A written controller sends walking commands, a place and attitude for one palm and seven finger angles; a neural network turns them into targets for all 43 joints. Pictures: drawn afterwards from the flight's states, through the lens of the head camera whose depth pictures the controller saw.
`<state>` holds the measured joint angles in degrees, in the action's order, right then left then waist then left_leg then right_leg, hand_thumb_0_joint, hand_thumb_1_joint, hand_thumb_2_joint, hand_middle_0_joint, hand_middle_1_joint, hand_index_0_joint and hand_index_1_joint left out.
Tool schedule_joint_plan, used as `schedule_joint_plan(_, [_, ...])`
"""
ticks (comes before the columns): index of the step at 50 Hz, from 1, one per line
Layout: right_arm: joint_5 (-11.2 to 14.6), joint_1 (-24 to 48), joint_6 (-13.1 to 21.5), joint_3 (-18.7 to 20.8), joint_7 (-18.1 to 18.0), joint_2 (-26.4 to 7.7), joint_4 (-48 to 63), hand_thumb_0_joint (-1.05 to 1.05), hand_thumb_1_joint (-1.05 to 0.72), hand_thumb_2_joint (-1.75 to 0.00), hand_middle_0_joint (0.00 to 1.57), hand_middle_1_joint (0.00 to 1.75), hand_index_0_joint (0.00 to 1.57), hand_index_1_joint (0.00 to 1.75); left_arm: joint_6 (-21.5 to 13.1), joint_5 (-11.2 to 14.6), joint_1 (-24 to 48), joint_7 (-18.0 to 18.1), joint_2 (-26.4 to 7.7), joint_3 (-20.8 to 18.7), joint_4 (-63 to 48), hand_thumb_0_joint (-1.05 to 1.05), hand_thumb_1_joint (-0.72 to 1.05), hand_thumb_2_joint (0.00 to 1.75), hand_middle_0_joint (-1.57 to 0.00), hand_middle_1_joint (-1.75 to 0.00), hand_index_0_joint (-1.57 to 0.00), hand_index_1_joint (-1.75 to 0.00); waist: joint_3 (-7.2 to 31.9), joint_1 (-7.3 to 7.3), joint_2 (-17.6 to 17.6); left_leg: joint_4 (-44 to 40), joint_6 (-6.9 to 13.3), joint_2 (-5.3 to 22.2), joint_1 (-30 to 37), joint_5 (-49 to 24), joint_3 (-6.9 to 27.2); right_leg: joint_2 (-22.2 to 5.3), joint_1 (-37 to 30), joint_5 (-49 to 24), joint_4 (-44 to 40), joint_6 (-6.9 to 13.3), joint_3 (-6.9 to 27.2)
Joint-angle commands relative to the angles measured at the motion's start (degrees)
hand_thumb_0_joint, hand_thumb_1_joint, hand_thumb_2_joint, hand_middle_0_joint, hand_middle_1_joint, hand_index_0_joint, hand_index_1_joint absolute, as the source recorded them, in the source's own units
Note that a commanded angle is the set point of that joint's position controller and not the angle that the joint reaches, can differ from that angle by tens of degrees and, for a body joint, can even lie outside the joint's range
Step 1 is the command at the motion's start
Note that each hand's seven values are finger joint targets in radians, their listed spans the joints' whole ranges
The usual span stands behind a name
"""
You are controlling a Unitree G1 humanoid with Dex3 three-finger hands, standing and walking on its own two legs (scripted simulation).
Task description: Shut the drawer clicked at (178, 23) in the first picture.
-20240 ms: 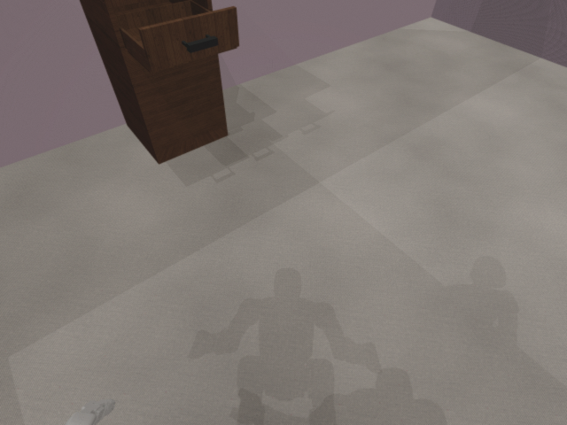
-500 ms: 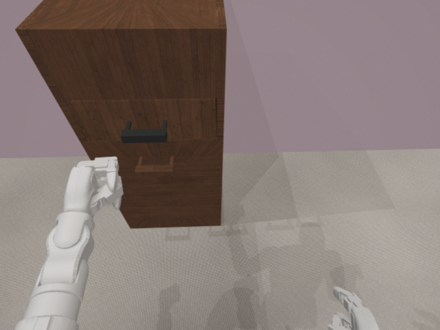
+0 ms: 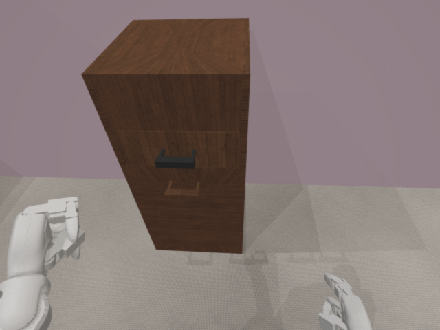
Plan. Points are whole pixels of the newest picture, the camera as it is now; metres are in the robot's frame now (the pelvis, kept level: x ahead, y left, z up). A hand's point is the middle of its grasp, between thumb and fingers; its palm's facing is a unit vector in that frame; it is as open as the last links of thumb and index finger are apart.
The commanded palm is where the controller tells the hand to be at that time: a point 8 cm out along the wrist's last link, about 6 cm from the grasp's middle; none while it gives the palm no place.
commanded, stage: draw the hand back to the body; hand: left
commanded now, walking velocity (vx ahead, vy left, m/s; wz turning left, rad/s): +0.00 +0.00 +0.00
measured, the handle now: (176, 157) +0.62 +0.22 -0.09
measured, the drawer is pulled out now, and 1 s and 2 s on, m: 0.00 0.00 0.00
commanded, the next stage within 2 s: step back with the hand held close in 0.28 s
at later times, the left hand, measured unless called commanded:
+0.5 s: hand (58, 242) +0.18 +0.24 +0.16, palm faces +0.39 -0.82 -0.42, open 3.3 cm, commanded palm +0.12 +0.28 +0.17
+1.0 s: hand (14, 286) +0.12 +0.27 +0.15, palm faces +0.35 -0.80 -0.49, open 3.3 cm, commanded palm +0.07 +0.31 +0.17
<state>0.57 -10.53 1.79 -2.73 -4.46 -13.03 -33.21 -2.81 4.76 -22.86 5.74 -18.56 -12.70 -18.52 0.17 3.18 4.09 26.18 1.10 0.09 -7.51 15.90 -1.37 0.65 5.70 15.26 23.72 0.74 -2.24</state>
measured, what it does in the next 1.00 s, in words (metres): shifts its weight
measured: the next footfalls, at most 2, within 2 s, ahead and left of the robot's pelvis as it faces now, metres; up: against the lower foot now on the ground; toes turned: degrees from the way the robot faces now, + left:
right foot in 1.68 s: -0.32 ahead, -0.11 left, +0.00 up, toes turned -3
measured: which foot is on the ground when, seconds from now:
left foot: down 0.00-1.00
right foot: down 0.00-1.00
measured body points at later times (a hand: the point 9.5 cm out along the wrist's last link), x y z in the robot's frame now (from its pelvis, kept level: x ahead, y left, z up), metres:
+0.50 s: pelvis -0.01 +0.00 +0.00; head -0.02 -0.02 +0.45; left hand +0.15 +0.28 +0.19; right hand +0.17 -0.23 -0.09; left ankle -0.02 +0.10 -0.74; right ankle -0.02 -0.11 -0.74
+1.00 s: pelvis -0.07 +0.03 -0.01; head -0.05 +0.02 +0.44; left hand +0.10 +0.31 +0.18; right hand +0.12 -0.20 -0.08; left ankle -0.02 +0.10 -0.74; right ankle -0.02 -0.11 -0.74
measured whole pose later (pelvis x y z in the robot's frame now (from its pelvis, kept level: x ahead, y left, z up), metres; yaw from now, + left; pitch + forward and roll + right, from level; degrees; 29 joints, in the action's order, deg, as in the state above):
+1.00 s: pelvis -0.07 +0.03 -0.01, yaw -1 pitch +0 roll -1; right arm 0.2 -9.4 -0.4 0.3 -4.8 -12.0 -30.2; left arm -11.7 2.2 -35.4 7.3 -21.7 -20.9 -30.7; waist -1.8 0.8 1.7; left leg 28.5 3.9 -1.7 -18.0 10.7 -3.1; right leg -1.4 16.9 10.1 27.0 -1.7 -0.7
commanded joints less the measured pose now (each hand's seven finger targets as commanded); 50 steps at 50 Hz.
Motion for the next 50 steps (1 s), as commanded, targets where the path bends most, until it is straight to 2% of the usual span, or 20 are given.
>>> schedule_joint_plan(1, [-0.20, 7.12, 4.66, 2.42, -0.05, -5.29, 9.24, 0.00, -0.90, -0.90, 0.20, 0.30, 0.20, 0.30, -4.79, -0.29, 0.94, 0.58, -10.25, -8.06, -19.65, 0.00, 0.90, 0.90, -1.40, -1.60, -1.40, -1.60, 4.96, 0.12, 1.30, -3.75, 0.48, 0.83, 3.72, -17.19, 1.07, -0.39, -0.46, -15.49, -3.97, 0.64, 0.94])
schedule_joint_plan(5, [-0.29, 6.86, 5.79, 2.80, 0.06, -5.27, 9.25, 0.00, -0.90, -0.90, 0.20, 0.30, 0.20, 0.30, -5.50, -0.25, -4.67, 0.59, -11.28, -10.91, -23.31, 0.00, 0.90, 0.90, -1.40, -1.60, -1.40, -1.60, 4.06, 0.70, -0.95, -3.66, 0.37, 0.92, 3.54, -16.99, 1.07, -0.05, -0.63, -15.51, -4.73, 0.54, 0.98])
schedule_joint_plan(8, [-0.41, 6.45, 5.47, 3.20, -0.13, -5.52, 8.00, 0.00, -0.90, -0.90, 0.20, 0.30, 0.20, 0.30, -4.62, -0.44, -4.71, 0.14, -7.65, -8.50, -16.09, 0.00, 0.90, 0.90, -1.40, -1.60, -1.40, -1.60, -2.58, -0.33, -4.92, -4.58, 0.50, 0.97, 2.23, -12.70, 0.87, 0.33, 3.09, -11.08, -6.86, 0.19, 0.74])
schedule_joint_plan(9, [-0.30, 6.45, 5.31, 3.25, -0.32, -5.76, 8.15, 0.00, -0.90, -0.90, 0.20, 0.30, 0.20, 0.30, -4.67, -0.41, -3.09, 0.08, -7.28, -7.74, -16.03, 0.00, 0.90, 0.90, -1.40, -1.60, -1.40, -1.60, -3.56, -0.75, -4.85, -4.82, 0.71, 1.07, 2.33, -10.89, 0.72, 0.05, 3.87, -9.14, -7.21, -0.03, 1.05])
schedule_joint_plan(12, [-0.54, 6.16, 5.25, 3.45, -0.85, -5.84, 7.99, 0.00, -0.90, -0.90, 0.20, 0.30, 0.20, 0.30, -5.21, -0.65, -1.01, 0.47, -8.64, -8.92, -16.28, 0.00, 0.90, 0.90, -1.40, -1.60, -1.40, -1.60, -0.60, -0.27, -4.55, -4.65, 1.17, 0.79, 3.49, -10.40, 0.76, -0.34, 2.73, -8.07, -7.06, -0.03, 1.39])
schedule_joint_plan(16, [-0.92, 6.75, 6.51, 3.09, -1.06, -5.53, 8.06, 0.00, -0.90, -0.90, 0.20, 0.30, 0.20, 0.30, -6.02, -1.07, -0.44, 1.10, -10.20, -9.60, -20.81, 0.00, 0.90, 0.90, -1.40, -1.60, -1.40, -1.60, 4.19, 0.69, 0.18, -4.36, 0.99, 0.45, 4.80, -12.93, 0.89, -0.72, -0.63, -11.12, -6.05, 0.39, 1.73])
schedule_joint_plan(18, [-1.01, 7.07, 7.22, 2.94, -1.07, -5.50, 8.00, 0.00, -0.90, -0.90, 0.20, 0.30, 0.20, 0.30, -6.05, -1.12, -0.70, 1.41, -11.13, -10.18, -22.03, 0.00, 0.90, 0.90, -1.40, -1.60, -1.40, -1.60, 4.84, 1.02, 1.19, -4.27, 0.71, 0.32, 4.91, -13.53, 0.98, -0.65, -1.33, -11.85, -6.43, 0.45, 1.92])
schedule_joint_plan(20, [-1.04, 7.25, 7.64, 2.83, -1.12, -5.18, 7.75, 0.00, -0.90, -0.90, 0.20, 0.30, 0.20, 0.30, -5.99, -1.03, -2.04, 1.60, -10.78, -10.16, -21.44, 0.00, 0.90, 0.90, -1.40, -1.60, -1.40, -1.60, 3.34, 1.09, 0.19, -4.35, 0.70, 0.28, 4.09, -13.87, 0.93, -0.64, -1.19, -12.43, -6.54, 0.44, 1.83])
schedule_joint_plan(21, [-0.90, 6.45, 5.51, 3.23, -0.55, -6.80, 9.69, 0.00, -0.90, -0.90, 0.20, 0.30, 0.20, 0.30, -8.28, -1.22, 1.00, 1.70, -16.05, -16.83, -24.30, 0.00, 0.90, 0.90, -1.40, -1.60, -1.40, -1.60, -3.02, -2.11, -1.92, -2.84, 1.80, 0.76, -0.84, -10.44, 2.13, -3.39, 5.76, -13.84, -9.80, 0.45, 8.04])
schedule_joint_plan(22, [-1.06, 6.58, 4.13, 3.66, -0.31, -5.93, 8.08, 0.00, -0.90, -0.90, 0.20, 0.30, 0.20, 0.30, -8.42, -1.37, -4.53, 1.32, -12.33, -14.68, -18.10, 0.00, 0.90, 0.90, -1.40, -1.60, -1.40, -1.60, -2.93, -2.18, -4.31, -2.00, 1.70, 0.87, -0.84, -9.74, 2.59, -4.59, 6.65, -12.58, -10.49, 0.51, 7.94])
schedule_joint_plan(23, [-1.03, 7.33, 3.39, 3.87, -0.11, -6.12, 8.70, 0.00, -0.90, -0.90, 0.20, 0.30, 0.20, 0.30, -8.76, -1.48, -4.17, 1.06, -12.02, -13.95, -18.75, 0.00, 0.90, 0.90, -1.40, -1.60, -1.40, -1.60, -4.38, -2.15, -3.98, -2.15, 1.50, 0.63, -1.29, -10.03, 2.61, -4.51, 7.73, -12.72, -11.15, 0.54, 7.90])
schedule_joint_plan(25, [-1.15, 6.61, 2.15, 4.35, 0.25, -6.30, 8.47, 0.00, -0.90, -0.90, 0.20, 0.30, 0.20, 0.30, -9.56, -1.67, -7.51, 0.86, -9.87, -12.43, -17.27, 0.00, 0.90, 0.90, -1.40, -1.60, -1.40, -1.60, -1.84, -2.69, -2.46, -2.59, 1.28, 1.20, -1.60, -11.50, 2.39, -4.59, 6.80, -13.31, -9.91, 0.28, 6.89])
schedule_joint_plan(27, [-0.94, 6.09, 1.25, 5.01, 0.47, -6.37, 8.63, 0.00, -0.90, -0.90, 0.20, 0.30, 0.20, 0.30, -10.27, -1.44, -10.44, 0.86, -9.27, -12.34, -17.21, 0.00, 0.90, 0.90, -1.40, -1.60, -1.40, -1.60, 2.51, -2.89, -1.65, -3.24, 1.25, 1.82, -0.54, -15.84, 1.97, -4.26, 4.28, -17.99, -7.44, -0.23, 5.19])
schedule_joint_plan(30, [-0.54, 6.51, 0.21, 5.73, 0.41, -6.35, 9.81, 0.00, -0.90, -0.90, 0.20, 0.30, 0.20, 0.30, -10.95, -1.05, -13.67, 1.04, -10.66, -13.96, -18.79, 0.00, 0.90, 0.90, -1.40, -1.60, -1.40, -1.60, 8.91, -2.48, -3.14, -3.30, 1.16, 2.36, 0.48, -23.09, 1.65, -3.62, 0.74, -24.40, -4.11, -1.07, 3.06])
schedule_joint_plan(32, [-0.35, 6.65, -0.34, 6.09, 0.29, -6.43, 10.64, 0.00, -0.90, -0.90, 0.20, 0.30, 0.20, 0.30, -11.18, -0.88, -14.49, 1.32, -11.84, -15.03, -20.92, 0.00, 0.90, 0.90, -1.40, -1.60, -1.40, -1.60, 11.16, -2.39, -3.64, -3.15, 1.04, 2.59, 0.14, -26.47, 1.77, -3.14, -0.39, -26.63, -2.39, -1.39, 2.38])
schedule_joint_plan(33, [-0.35, 7.23, -0.44, 6.04, 0.05, -6.41, 10.89, 0.00, -0.90, -0.90, 0.20, 0.30, 0.20, 0.30, -11.18, -0.61, -15.22, 1.47, -12.69, -15.81, -21.31, 0.00, 0.90, 0.90, -1.40, -1.60, -1.40, -1.60, 11.74, -2.02, -2.77, -3.13, 1.05, 2.53, -0.17, -27.47, 1.91, -3.12, -0.54, -27.31, -1.92, -1.46, 2.23])
schedule_joint_plan(37, [-0.04, 6.43, -0.81, 6.28, -0.23, -6.41, 11.69, 0.00, -0.90, -0.90, 0.20, 0.30, 0.20, 0.30, -11.23, -0.60, -16.09, 1.94, -12.93, -15.77, -23.73, 0.00, 0.90, 0.90, -1.40, -1.60, -1.40, -1.60, 11.98, -2.25, -2.07, -3.24, 1.04, 3.17, -2.74, -27.94, 2.70, -2.43, -0.70, -26.64, 0.41, -1.82, 1.99])
schedule_joint_plan(38, [-0.22, 6.79, -0.70, 6.31, -0.51, -6.65, 11.72, 0.00, -0.90, -0.90, 0.20, 0.30, 0.20, 0.30, -11.29, -0.66, -15.89, 2.02, -13.44, -16.20, -24.22, 0.00, 0.90, 0.90, -1.40, -1.60, -1.40, -1.60, 11.49, -2.16, -0.49, -3.72, 1.17, 3.35, -3.74, -27.14, 3.08, -2.20, -0.41, -25.31, 0.77, -1.87, 1.96])
schedule_joint_plan(43, [-0.29, 6.08, -0.10, 6.46, -0.87, -7.09, 11.48, 0.00, -0.90, -0.90, 0.20, 0.30, 0.20, 0.30, -11.63, -1.49, -14.64, 2.26, -12.27, -14.93, -23.41, 0.00, 0.90, 0.90, -1.40, -1.60, -1.40, -1.60, 7.71, -2.69, 0.57, -6.37, 2.04, 4.54, -10.54, -16.08, 4.35, -1.07, -0.15, -17.98, 2.23, -2.17, 2.37])
schedule_joint_plan(50, [-0.18, 5.84, 1.67, 6.18, -1.14, -7.60, 12.13, 0.00, -0.90, -0.90, 0.20, 0.30, 0.20, 0.30, -12.99, -3.47, -11.61, 2.59, -11.05, -14.60, -23.50, 0.00, 0.90, 0.90, -1.40, -1.60, -1.40, -1.60, 2.88, -3.05, 1.01, -12.70, 5.06, 7.85, -30.26, 14.48, 8.48, 0.35, -7.28, -9.99, 10.03, -2.45, 3.74])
